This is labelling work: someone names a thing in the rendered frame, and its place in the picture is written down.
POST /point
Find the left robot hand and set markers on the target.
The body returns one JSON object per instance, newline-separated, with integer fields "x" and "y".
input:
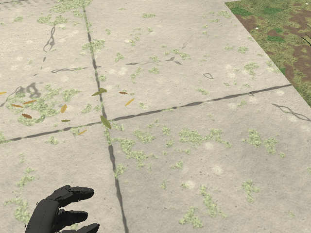
{"x": 47, "y": 218}

